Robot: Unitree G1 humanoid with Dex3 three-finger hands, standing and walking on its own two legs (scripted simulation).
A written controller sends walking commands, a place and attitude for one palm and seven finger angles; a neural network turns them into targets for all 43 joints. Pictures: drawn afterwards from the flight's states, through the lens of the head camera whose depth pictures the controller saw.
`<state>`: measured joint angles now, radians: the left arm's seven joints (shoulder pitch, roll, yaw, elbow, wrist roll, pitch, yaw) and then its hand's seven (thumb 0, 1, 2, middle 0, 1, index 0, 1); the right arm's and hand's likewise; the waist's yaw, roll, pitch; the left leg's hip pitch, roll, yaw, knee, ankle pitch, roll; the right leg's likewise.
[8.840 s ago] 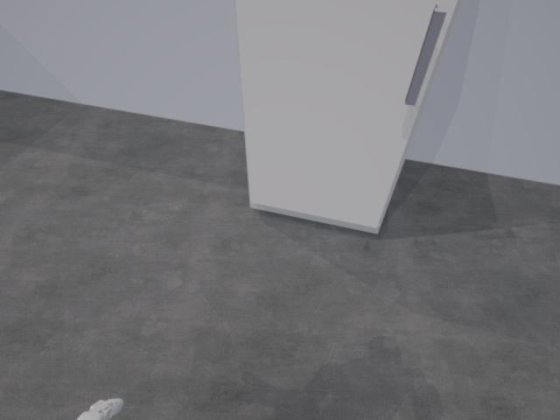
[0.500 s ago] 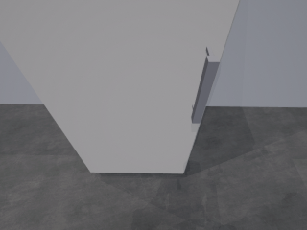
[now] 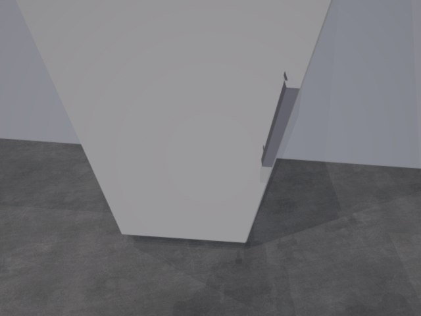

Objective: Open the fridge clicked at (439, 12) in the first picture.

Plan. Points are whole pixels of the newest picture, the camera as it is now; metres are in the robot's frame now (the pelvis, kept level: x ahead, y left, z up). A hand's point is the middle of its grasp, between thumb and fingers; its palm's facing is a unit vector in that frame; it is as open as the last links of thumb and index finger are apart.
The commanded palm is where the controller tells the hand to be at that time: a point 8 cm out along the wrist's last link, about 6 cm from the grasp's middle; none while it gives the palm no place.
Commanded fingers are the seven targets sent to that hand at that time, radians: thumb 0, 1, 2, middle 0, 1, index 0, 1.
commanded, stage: come to a stop and stand still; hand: right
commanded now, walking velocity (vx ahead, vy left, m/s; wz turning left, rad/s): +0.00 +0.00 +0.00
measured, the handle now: (276, 123) +0.54 -0.12 +0.08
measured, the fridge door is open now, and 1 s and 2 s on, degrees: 0 0 0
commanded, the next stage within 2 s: look again from close up in 0.98 s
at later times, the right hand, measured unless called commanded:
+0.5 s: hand out of the picture +0.04 -0.18 -0.17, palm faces +0.01 +0.98 -0.20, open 7.4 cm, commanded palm none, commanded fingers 0.00 -0.90 -0.90 0.20 0.30 0.20 0.30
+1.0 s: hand out of the picture +0.09 -0.19 -0.16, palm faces +0.02 +0.97 -0.25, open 7.4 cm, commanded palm none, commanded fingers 0.00 -0.90 -0.90 0.20 0.30 0.20 0.30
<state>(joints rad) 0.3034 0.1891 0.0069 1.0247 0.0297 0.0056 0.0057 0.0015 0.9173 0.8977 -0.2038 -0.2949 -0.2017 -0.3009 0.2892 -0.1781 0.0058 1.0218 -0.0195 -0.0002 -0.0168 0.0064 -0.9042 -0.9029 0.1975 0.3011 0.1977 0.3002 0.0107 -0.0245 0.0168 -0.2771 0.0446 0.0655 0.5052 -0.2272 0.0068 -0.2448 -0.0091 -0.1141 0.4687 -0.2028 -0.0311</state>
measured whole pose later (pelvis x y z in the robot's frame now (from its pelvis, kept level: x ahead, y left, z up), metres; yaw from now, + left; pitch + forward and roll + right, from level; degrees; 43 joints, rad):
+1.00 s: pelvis +0.05 +0.01 +0.01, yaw -1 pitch -1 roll -1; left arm 0.19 0.21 0.00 1.11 0.02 -0.03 0.02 0.00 0.91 0.90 -0.20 -0.30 -0.20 -0.30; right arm 0.20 -0.23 0.00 1.09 -0.02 -0.03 -0.01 0.01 -0.90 -0.90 0.20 0.30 0.20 0.30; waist 0.00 0.00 0.04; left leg -0.17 0.03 0.08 0.43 -0.25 0.01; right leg -0.14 -0.02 -0.09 0.40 -0.24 0.00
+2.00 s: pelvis +0.04 +0.02 +0.00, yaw -1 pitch -2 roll +0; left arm 0.28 0.21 -0.02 1.00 -0.02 -0.11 0.06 0.01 0.91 0.90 -0.21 -0.30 -0.20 -0.30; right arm 0.37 -0.19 -0.05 0.62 0.09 0.00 -0.03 0.02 -0.90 -0.90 0.20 0.31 0.20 0.30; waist -0.03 -0.01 0.07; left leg -0.17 0.01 0.10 0.44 -0.24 0.03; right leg -0.15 -0.04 -0.08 0.43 -0.24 0.01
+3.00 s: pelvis +0.02 -0.01 -0.04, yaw -3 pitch +6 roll +2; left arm 0.27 0.28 -0.02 0.60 -0.05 -0.28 0.09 0.01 0.90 0.90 -0.21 -0.30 -0.21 -0.30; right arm 0.28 -0.34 -0.28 0.03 0.32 -0.24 0.41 0.00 0.16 -0.45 0.27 0.98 0.27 0.98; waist 0.00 -0.02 -0.06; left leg -0.53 0.05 0.12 0.81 -0.38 -0.01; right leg -0.57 -0.03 -0.04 0.88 -0.41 -0.04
